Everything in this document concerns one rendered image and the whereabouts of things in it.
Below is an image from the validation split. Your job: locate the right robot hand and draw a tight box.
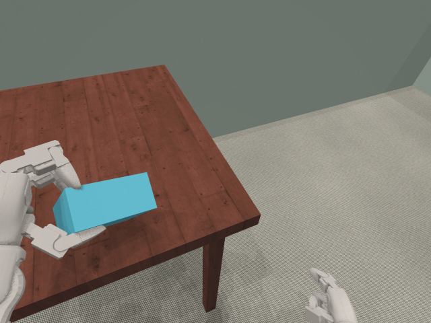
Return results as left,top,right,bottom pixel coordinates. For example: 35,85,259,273
305,268,358,323

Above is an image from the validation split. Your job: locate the table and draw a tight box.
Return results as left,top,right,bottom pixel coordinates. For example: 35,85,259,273
0,65,261,323

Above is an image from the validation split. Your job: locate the left robot hand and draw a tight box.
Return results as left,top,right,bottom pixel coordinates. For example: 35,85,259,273
0,140,106,260

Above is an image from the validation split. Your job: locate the sponge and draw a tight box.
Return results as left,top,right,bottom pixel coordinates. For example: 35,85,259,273
53,172,157,235

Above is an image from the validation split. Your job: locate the robot left forearm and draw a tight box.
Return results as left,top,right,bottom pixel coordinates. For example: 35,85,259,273
0,245,26,323

